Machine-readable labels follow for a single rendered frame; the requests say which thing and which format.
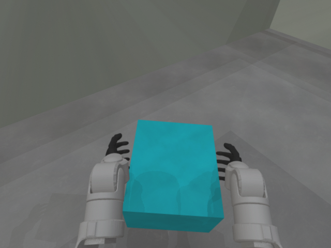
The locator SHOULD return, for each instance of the right robot forearm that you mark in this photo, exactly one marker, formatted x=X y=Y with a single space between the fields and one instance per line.
x=253 y=225

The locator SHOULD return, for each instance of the left robot hand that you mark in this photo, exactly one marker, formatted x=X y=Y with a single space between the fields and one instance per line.
x=113 y=145

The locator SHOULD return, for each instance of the carton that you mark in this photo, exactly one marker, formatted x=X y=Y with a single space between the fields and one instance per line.
x=174 y=182

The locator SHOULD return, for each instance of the left robot forearm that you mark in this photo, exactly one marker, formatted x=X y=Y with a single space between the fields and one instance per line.
x=104 y=208

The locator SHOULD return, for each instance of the right robot hand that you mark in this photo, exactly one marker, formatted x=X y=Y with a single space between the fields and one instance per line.
x=233 y=156

